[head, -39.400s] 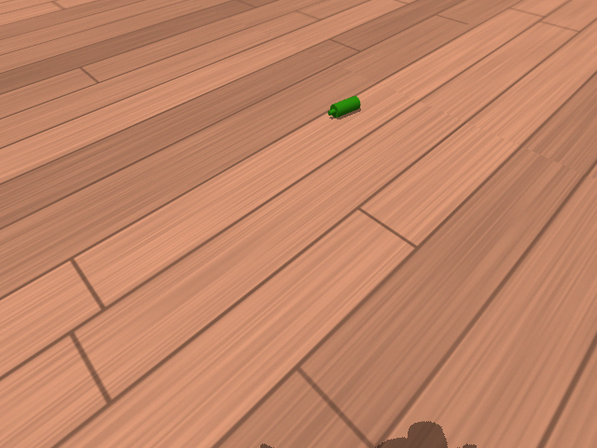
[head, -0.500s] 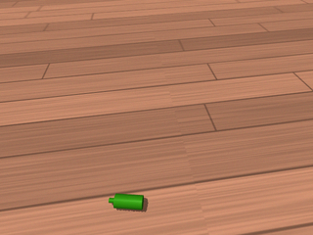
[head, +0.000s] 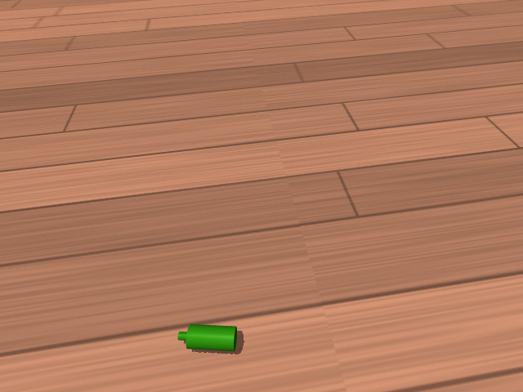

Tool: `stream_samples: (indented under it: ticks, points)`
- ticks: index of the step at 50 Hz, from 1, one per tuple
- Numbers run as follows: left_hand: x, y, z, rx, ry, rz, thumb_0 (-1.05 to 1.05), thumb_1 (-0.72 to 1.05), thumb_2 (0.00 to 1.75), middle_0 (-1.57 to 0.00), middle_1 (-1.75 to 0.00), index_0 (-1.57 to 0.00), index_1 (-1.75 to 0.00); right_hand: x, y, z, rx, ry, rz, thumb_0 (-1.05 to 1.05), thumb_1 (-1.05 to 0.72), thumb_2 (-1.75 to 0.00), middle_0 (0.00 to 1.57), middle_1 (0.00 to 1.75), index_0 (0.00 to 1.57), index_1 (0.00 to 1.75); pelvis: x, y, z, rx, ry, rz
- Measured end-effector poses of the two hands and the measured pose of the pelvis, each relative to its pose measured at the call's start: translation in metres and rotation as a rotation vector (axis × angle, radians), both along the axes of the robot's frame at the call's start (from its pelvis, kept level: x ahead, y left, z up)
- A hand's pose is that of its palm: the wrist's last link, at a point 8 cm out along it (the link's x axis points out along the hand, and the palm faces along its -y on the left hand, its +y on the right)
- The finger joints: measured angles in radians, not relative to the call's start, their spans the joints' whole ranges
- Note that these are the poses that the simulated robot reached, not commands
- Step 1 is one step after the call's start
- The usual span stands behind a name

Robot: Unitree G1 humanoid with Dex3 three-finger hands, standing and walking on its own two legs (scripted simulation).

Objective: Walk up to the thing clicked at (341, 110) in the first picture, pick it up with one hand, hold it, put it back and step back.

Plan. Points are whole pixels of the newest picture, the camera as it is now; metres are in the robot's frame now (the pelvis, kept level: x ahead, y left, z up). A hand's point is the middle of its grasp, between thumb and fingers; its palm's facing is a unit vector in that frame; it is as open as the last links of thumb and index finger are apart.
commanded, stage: stand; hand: left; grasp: from above
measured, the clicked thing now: (207, 337) +0.42 +0.25 -0.74
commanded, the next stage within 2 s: step back in 0.90 s
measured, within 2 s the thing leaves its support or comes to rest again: neither
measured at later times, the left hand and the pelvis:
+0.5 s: hand out of the picture +0.07 +0.25 -0.16, palm faces +0.00 -0.94 -0.34, open 7.4 cm; pelvis +0.00 +0.00 +0.00, yaw +0 degrees
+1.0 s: hand out of the picture +0.09 +0.25 -0.16, palm faces +0.00 -0.94 -0.35, open 7.4 cm; pelvis -0.01 +0.00 -0.01, yaw +0 degrees
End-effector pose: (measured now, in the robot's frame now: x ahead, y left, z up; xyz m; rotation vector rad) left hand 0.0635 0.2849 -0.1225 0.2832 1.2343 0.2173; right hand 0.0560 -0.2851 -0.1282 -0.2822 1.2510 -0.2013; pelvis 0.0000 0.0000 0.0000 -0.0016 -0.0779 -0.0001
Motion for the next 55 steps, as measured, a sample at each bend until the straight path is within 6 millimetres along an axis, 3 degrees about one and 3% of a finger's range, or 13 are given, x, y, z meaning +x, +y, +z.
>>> stream_samples:
  ticks: [15, 30, 45, 51, 55]
  points:
    - [0.004, 0.004, 0.002, 0.008, -0.003, -0.005, 0.00, 0.90, 0.90, -0.20, -0.30, -0.20, -0.30, 0.007, -0.007, 0.004, -0.012, -0.011, 0.001, 0.00, -0.90, -0.90, 0.20, 0.30, 0.20, 0.30, 0.002, -0.001, 0.001, 0.002, 0.004, -0.003]
    - [0.001, 0.004, 0.003, 0.015, 0.023, -0.010, 0.00, 0.90, 0.90, -0.20, -0.30, -0.20, -0.30, 0.002, -0.010, 0.001, -0.005, 0.018, -0.004, 0.00, -0.90, -0.90, 0.20, 0.30, 0.20, 0.30, 0.004, -0.005, 0.001, 0.005, 0.015, -0.006]
    - [0.013, -0.001, 0.004, 0.010, -0.012, -0.027, 0.00, 0.90, 0.90, -0.20, -0.30, -0.20, -0.30, 0.009, -0.015, 0.005, -0.013, -0.007, -0.004, 0.00, -0.90, -0.90, 0.20, 0.30, 0.20, 0.30, 0.005, -0.007, 0.001, 0.004, 0.012, -0.008]
    - [0.015, 0.013, 0.000, 0.027, -0.029, -0.020, 0.00, 0.90, 0.90, -0.20, -0.30, -0.21, -0.30, 0.008, -0.024, 0.003, -0.033, -0.023, -0.019, 0.00, -0.90, -0.90, 0.20, 0.30, 0.20, 0.30, -0.014, -0.001, -0.007, -0.006, 0.026, -0.001]
    - [0.020, 0.033, -0.005, 0.049, -0.047, -0.054, 0.00, 0.90, 0.90, -0.20, -0.30, -0.21, -0.30, -0.005, -0.023, 0.006, -0.073, -0.017, -0.024, 0.00, -0.90, -0.90, 0.20, 0.30, 0.20, 0.30, -0.028, 0.014, -0.015, 0.005, 0.036, 0.000]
